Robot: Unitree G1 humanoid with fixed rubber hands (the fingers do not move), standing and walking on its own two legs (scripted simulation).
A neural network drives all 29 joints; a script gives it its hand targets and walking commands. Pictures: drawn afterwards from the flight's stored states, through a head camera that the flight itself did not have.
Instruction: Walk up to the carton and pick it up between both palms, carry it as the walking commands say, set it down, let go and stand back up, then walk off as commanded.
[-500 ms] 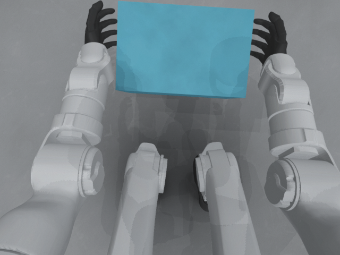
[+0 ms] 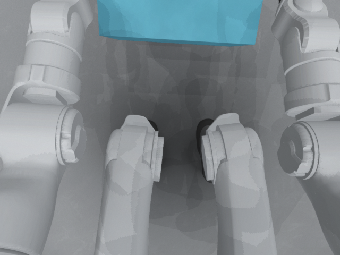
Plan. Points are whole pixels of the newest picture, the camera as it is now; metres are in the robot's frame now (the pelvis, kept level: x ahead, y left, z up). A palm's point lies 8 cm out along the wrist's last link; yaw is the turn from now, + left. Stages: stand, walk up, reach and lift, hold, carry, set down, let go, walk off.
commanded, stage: set down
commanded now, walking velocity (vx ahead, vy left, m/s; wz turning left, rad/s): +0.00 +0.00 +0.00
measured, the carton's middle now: out of the picture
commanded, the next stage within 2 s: none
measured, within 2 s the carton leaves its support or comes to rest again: rests again in 1.28 s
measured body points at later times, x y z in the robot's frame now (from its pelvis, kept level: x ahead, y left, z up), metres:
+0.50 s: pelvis +0.03 +0.01 -0.03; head +0.39 +0.00 +0.21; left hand +0.59 +0.18 -0.21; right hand +0.57 -0.18 -0.21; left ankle +0.14 +0.11 -0.36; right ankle +0.14 -0.11 -0.36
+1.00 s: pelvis +0.02 +0.00 -0.05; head +0.39 +0.00 +0.21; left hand +0.58 +0.18 -0.22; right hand +0.57 -0.18 -0.22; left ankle +0.14 +0.10 -0.36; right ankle +0.14 -0.11 -0.36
